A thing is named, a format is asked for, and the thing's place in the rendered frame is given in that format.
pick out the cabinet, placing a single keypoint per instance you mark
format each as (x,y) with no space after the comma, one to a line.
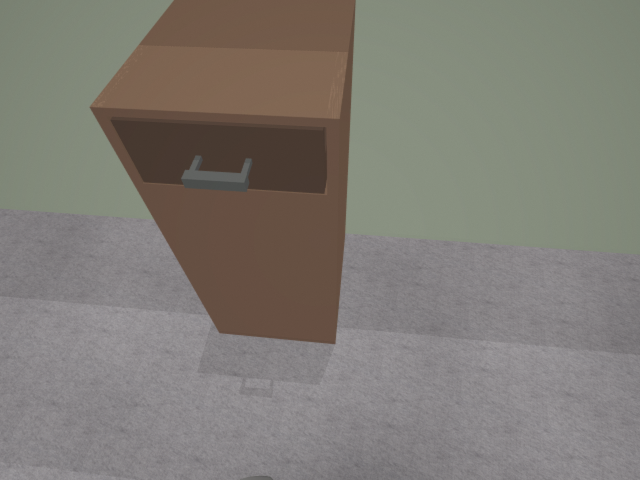
(263,263)

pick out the handle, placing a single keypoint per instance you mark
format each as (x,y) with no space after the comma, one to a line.
(211,180)

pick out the drawer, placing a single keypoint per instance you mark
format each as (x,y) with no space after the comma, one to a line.
(284,157)

